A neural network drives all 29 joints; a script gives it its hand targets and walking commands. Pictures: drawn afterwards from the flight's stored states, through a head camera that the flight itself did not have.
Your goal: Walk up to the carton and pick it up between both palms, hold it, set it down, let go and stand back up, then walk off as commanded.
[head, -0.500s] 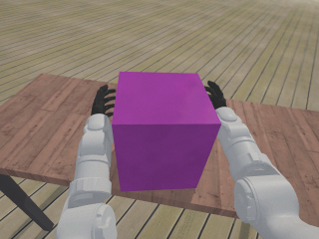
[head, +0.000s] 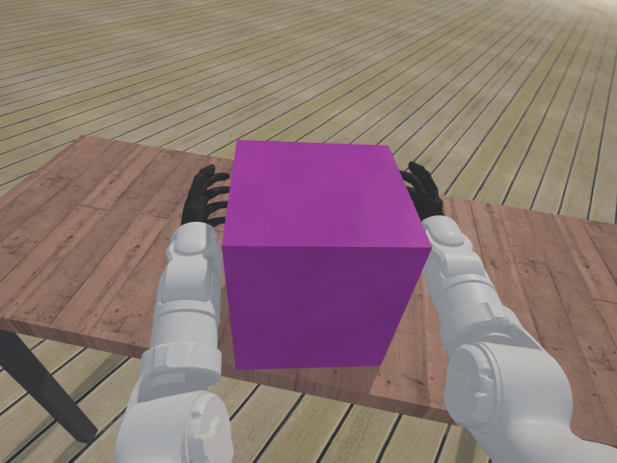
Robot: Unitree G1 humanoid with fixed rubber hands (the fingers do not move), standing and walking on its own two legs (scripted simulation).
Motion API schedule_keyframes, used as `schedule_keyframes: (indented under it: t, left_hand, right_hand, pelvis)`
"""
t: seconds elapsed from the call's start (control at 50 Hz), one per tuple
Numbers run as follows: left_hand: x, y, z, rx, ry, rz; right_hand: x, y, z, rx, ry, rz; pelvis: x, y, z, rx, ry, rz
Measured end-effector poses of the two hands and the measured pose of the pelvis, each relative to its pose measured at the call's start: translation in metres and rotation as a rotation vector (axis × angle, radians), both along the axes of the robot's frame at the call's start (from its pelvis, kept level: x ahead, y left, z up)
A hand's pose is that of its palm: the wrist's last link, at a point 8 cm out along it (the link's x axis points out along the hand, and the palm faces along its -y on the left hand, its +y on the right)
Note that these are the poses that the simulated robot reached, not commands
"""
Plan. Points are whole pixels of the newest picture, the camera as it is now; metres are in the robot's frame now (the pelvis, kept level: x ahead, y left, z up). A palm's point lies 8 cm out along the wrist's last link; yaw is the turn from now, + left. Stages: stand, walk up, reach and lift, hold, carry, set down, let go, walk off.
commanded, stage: set down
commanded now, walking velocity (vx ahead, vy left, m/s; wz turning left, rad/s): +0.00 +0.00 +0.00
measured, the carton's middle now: (312, 257) +0.38 +0.06 +0.09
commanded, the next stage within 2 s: none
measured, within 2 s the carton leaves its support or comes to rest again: neither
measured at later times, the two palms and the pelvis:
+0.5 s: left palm (198, 225) +0.36 +0.21 +0.14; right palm (426, 221) +0.42 -0.09 +0.15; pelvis +0.01 +0.01 +0.00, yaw -1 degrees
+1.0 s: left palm (201, 239) +0.37 +0.22 +0.10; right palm (420, 236) +0.45 -0.10 +0.10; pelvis +0.01 +0.00 +0.00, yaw -3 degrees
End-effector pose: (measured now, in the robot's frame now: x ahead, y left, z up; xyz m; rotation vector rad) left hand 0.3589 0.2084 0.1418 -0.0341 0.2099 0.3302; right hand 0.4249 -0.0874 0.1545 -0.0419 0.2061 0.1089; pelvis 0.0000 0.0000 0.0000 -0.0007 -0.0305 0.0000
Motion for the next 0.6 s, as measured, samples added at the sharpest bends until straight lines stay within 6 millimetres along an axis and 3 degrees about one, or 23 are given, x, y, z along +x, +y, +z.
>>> schedule_keyframes:
  t: [0.6]
  left_hand:
    - [0.0013, 0.0011, -0.0018, 0.012, -0.014, -0.011]
  right_hand:
    - [-0.0007, -0.0010, -0.0043, 0.012, -0.054, 0.009]
  pelvis:
    - [0.0087, 0.0092, 0.0015, 0.005, -0.033, -0.011]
